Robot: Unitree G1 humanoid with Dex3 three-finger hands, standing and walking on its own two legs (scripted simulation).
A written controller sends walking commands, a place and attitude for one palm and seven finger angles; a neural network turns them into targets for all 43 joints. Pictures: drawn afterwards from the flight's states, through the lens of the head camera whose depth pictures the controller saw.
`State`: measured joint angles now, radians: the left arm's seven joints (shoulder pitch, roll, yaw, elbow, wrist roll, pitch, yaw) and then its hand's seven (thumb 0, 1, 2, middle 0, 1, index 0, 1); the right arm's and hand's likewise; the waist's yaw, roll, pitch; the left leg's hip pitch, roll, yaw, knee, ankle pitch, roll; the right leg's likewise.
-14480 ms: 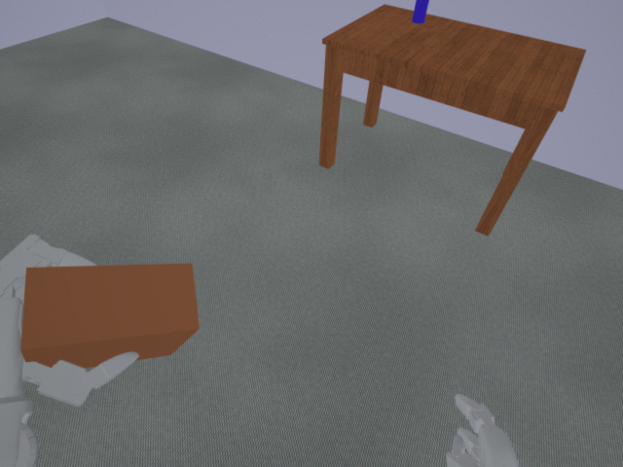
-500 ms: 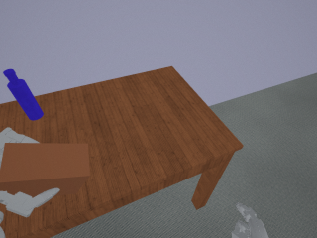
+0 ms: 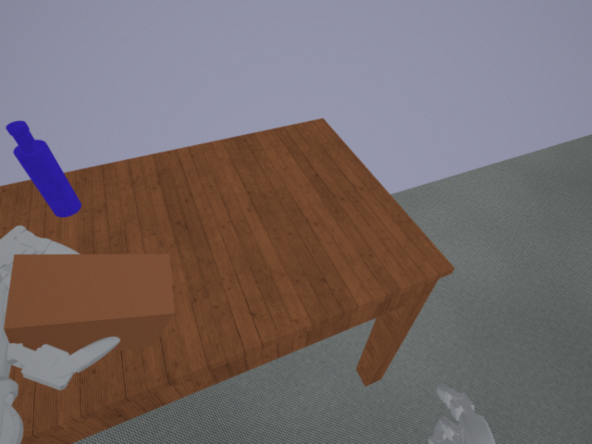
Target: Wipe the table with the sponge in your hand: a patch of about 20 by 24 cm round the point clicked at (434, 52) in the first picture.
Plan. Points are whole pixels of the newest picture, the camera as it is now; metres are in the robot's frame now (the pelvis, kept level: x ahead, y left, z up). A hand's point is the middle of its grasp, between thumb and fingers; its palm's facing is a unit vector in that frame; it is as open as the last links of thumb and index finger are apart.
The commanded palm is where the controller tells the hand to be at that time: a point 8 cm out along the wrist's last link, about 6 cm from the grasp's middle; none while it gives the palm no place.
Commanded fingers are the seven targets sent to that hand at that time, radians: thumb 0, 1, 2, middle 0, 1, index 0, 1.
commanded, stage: shuffle to correct the standing spot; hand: left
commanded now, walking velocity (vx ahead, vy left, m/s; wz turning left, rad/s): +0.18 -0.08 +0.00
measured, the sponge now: (118, 306) +0.23 +0.21 +0.13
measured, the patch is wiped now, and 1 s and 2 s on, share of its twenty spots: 0.00 0.00 0.00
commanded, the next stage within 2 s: come to a stop and stand still in 1.32 s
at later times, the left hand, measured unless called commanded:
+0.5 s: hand (67, 305) +0.21 +0.25 +0.15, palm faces +0.38 -0.85 -0.36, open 10.8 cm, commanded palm +0.16 +0.28 +0.18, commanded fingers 0.00 0.10 1.30 -1.20 -1.60 -1.20 -1.60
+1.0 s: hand (68, 300) +0.22 +0.25 +0.16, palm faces +0.37 -0.85 -0.37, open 10.8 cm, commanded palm +0.16 +0.28 +0.18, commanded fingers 0.00 0.10 1.30 -1.20 -1.60 -1.20 -1.60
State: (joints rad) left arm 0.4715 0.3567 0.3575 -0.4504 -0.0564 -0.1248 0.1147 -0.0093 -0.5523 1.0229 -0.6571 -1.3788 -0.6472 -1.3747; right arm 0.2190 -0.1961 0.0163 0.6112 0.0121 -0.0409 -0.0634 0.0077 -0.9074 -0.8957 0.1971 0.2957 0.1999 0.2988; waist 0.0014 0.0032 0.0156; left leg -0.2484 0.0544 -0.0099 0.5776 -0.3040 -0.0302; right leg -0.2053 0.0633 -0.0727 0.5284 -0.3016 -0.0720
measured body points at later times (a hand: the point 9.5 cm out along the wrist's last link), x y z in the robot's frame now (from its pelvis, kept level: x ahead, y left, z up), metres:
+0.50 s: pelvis +0.00 +0.00 +0.00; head +0.00 +0.01 +0.45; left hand +0.19 +0.29 +0.17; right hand +0.17 -0.22 -0.08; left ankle +0.00 +0.14 -0.73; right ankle -0.01 -0.07 -0.73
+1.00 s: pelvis +0.00 +0.00 +0.00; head +0.01 +0.01 +0.45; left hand +0.19 +0.29 +0.18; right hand +0.17 -0.22 -0.08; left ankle +0.00 +0.14 -0.73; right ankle -0.01 -0.07 -0.73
